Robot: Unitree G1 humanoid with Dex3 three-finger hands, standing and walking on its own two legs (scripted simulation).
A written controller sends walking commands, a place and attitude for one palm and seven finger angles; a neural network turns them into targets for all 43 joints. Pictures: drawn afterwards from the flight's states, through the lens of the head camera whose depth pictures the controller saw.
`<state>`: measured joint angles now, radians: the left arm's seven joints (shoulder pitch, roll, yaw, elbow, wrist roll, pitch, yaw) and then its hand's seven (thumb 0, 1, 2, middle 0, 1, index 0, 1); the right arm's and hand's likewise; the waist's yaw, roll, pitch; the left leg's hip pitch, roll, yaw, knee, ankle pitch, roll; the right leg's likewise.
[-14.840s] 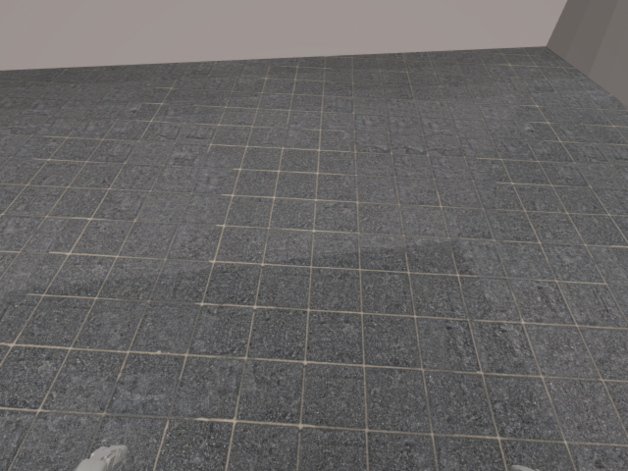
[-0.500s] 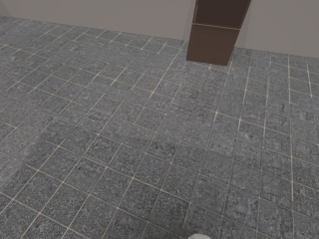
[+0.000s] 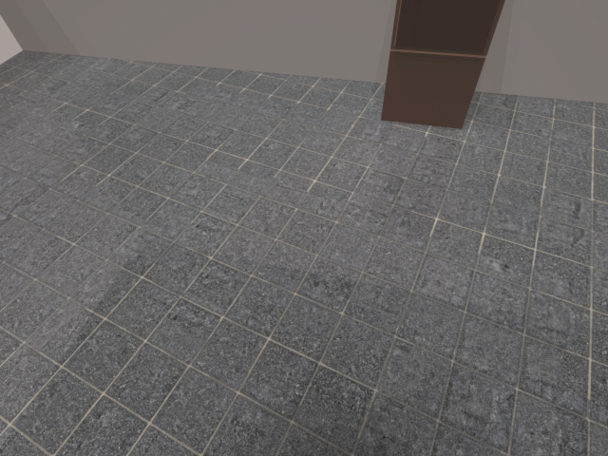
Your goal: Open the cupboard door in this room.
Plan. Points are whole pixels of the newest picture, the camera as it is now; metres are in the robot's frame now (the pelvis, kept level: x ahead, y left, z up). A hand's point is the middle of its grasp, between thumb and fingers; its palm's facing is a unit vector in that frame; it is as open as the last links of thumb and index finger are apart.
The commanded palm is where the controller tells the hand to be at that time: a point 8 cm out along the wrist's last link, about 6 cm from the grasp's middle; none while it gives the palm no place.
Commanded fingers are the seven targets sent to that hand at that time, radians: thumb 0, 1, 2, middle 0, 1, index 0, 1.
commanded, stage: turn or walk to find it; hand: left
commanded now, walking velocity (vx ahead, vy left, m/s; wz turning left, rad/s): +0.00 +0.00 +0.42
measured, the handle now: out of the picture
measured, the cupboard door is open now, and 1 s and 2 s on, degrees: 0 0 0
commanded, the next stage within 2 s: stand and wait in 0.18 s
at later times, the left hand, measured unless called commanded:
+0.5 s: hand out of the picture -0.03 +0.20 -0.18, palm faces +0.14 -0.96 -0.25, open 7.4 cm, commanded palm none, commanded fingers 0.00 0.90 0.90 -0.20 -0.30 -0.20 -0.30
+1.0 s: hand out of the picture -0.07 +0.19 -0.18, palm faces +0.17 -0.97 -0.18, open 7.4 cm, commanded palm none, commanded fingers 0.00 0.90 0.90 -0.20 -0.30 -0.20 -0.30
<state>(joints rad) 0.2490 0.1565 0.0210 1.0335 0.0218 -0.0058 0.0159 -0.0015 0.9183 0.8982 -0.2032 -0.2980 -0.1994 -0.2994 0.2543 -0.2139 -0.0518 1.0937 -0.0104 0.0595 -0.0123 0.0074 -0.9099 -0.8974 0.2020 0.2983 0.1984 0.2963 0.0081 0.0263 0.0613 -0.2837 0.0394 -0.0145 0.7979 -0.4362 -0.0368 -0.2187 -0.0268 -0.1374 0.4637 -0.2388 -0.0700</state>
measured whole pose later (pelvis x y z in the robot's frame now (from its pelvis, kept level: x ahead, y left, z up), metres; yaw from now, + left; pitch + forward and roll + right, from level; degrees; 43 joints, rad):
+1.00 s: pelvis -0.04 +0.02 +0.00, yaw +8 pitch -2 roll +0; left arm 0.26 0.16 0.00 1.15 0.01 0.00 0.02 0.00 0.91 0.90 -0.20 -0.30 -0.20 -0.30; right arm 0.25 -0.14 -0.01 1.14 -0.01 0.00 -0.03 0.01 -0.93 -0.90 0.20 0.30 0.20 0.30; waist 0.01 -0.01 0.05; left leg -0.13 0.03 0.05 0.44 -0.26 -0.01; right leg -0.16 -0.06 -0.11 0.44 -0.23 0.02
